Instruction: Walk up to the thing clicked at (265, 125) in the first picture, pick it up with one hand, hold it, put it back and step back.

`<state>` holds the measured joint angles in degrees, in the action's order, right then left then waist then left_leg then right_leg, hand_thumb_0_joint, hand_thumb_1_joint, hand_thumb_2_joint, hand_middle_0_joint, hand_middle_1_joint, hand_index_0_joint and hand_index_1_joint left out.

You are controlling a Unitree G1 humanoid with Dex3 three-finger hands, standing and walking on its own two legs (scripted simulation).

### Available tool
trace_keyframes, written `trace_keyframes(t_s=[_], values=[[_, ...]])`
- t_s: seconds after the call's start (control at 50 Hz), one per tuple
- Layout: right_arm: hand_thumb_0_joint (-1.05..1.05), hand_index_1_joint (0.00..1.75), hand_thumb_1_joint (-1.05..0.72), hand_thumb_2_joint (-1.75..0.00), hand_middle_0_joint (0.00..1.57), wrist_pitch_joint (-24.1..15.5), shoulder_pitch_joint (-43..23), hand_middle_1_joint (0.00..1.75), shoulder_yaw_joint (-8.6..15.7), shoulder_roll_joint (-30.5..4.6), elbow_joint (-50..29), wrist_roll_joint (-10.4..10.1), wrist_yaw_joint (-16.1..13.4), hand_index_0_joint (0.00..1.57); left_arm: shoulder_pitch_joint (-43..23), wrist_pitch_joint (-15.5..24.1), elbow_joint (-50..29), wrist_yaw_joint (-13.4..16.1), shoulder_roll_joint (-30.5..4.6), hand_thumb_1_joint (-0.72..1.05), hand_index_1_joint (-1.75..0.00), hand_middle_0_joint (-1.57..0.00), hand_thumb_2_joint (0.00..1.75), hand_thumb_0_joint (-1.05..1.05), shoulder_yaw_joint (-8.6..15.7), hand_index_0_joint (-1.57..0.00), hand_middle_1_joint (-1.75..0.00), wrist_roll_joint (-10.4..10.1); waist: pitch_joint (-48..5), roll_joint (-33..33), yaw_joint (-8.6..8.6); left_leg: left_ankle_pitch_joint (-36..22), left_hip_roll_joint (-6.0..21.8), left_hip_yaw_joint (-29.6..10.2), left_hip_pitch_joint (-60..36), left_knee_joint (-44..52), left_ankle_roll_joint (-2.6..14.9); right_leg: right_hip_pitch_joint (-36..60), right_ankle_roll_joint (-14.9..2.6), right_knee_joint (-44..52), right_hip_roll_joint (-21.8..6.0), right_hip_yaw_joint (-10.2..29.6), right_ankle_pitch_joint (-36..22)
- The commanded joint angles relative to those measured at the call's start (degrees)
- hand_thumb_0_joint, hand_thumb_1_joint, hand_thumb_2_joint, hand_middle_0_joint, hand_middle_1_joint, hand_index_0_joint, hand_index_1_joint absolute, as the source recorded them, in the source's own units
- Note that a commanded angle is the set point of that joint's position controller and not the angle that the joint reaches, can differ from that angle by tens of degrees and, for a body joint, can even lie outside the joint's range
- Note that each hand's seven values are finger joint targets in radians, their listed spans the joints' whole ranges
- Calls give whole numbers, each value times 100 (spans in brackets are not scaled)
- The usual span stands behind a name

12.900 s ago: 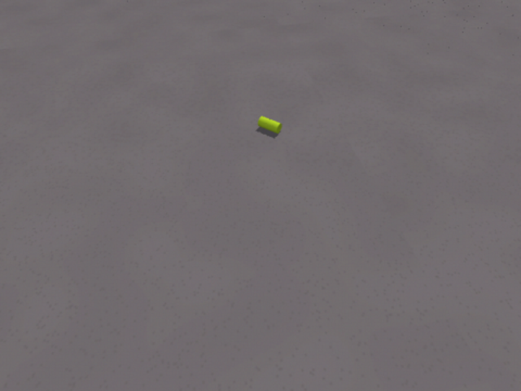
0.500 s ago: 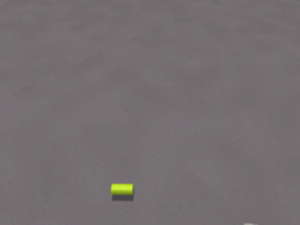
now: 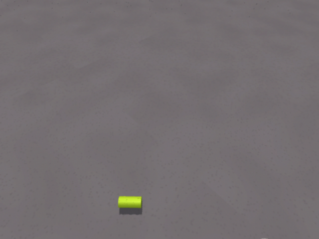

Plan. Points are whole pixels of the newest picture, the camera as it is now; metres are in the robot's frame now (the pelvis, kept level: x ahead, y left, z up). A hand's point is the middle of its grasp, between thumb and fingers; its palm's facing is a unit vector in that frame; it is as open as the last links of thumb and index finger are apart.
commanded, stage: stand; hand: left
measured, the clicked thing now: (130, 201) +0.42 +0.18 -0.75
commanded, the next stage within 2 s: walk up in 0.80 s
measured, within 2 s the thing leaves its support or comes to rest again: neither
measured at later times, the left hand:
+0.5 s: hand out of the picture +0.08 +0.25 -0.16, palm faces -0.02 -0.94 -0.34, open 7.4 cm
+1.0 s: hand out of the picture +0.08 +0.26 -0.17, palm faces -0.01 -0.92 -0.38, open 7.4 cm
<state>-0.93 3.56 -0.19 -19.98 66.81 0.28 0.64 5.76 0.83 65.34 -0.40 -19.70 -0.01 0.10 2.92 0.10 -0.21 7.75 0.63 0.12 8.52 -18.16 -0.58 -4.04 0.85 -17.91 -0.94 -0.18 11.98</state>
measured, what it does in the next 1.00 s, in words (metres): stands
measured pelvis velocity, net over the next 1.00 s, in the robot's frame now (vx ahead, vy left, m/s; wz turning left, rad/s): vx -0.03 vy -0.01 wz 0.00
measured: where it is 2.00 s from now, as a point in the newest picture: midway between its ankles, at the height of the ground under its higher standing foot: outside the picture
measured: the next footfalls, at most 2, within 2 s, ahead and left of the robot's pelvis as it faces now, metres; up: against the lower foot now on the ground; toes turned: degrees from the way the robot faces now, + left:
left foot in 1.36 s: -0.12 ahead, +0.14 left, +0.00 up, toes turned +1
right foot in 1.74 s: -0.18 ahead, -0.11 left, +0.00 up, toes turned +1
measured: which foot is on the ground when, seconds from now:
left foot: down 0.00-1.00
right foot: down 0.00-1.00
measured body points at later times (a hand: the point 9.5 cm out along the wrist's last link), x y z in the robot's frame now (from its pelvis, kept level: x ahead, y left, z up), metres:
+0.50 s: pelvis +0.01 +0.00 +0.00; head +0.02 +0.00 +0.45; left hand +0.08 +0.30 -0.13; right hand +0.08 -0.30 -0.13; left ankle +0.02 +0.12 -0.75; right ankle -0.02 -0.13 -0.75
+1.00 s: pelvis -0.03 -0.01 -0.01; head +0.03 -0.01 +0.43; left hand +0.08 +0.31 -0.14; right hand +0.09 -0.32 -0.14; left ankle +0.02 +0.12 -0.75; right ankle -0.02 -0.13 -0.75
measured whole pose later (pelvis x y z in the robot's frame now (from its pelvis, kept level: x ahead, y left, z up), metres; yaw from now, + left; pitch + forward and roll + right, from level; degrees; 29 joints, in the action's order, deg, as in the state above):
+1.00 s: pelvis -0.03 -0.01 -0.01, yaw +0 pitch -2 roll +0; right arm 2.0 1.3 1.9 -21.7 59.5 -0.6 0.6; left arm 3.6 -2.2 57.6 0.4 -22.4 2.1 -0.8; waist 9.3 -0.6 0.3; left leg 10.7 0.8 0.2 16.4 -28.8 -0.3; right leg -13.3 -0.2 -31.6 -0.8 0.1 16.5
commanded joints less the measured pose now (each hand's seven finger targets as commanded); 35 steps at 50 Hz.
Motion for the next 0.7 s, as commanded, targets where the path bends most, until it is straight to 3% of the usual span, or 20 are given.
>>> trace_keyframes(t_s=[0.0,0.14,0.22,0.4,0.52,0.68], values=[[0,30,-90,-90,20,-118,-262,30,220,-1210,-337,-1,-89,20,-247,121,-332,91,-1268,90,-30,-20,90,0,256,-20,-30,21,-535,-86,-20,-811,695,-581,-402,183,139,-232,-175,332,-680,482,-721],[0,30,-90,-90,20,-116,-207,30,212,-1225,-333,-1,-97,20,-221,115,-355,90,-1248,90,-30,-20,90,0,252,-20,-30,23,-534,62,-15,-772,688,-566,-347,216,142,-167,-177,352,-685,490,-733],[0,30,-90,-90,20,-106,-184,30,210,-1198,-320,11,-92,20,-234,91,-330,89,-1280,90,-30,-20,90,0,255,-20,-30,27,-400,-74,-19,-370,667,-619,-203,317,119,-245,-185,366,-641,440,-336],[0,30,-90,-90,20,-120,-160,30,214,-1228,-348,5,-106,20,-186,117,-371,102,-1266,90,-30,-20,90,0,254,-20,-30,23,-652,-27,9,-1198,714,-566,-431,124,166,-36,-176,293,-701,442,-1081],[0,30,-90,-90,20,-102,-122,30,207,-1215,-349,4,-108,20,-206,86,-358,95,-1254,90,-30,-20,90,0,245,-20,-30,20,-507,-23,-16,-769,689,-572,-364,219,135,-161,-193,348,-675,445,-659],[0,30,-90,-90,20,-118,-133,30,209,-1239,-387,2,-119,20,-135,110,-371,103,-1262,90,-30,-20,90,0,249,-20,-30,22,-578,-6,5,-1199,715,-541,-523,128,166,-98,-177,331,-701,455,-1098]])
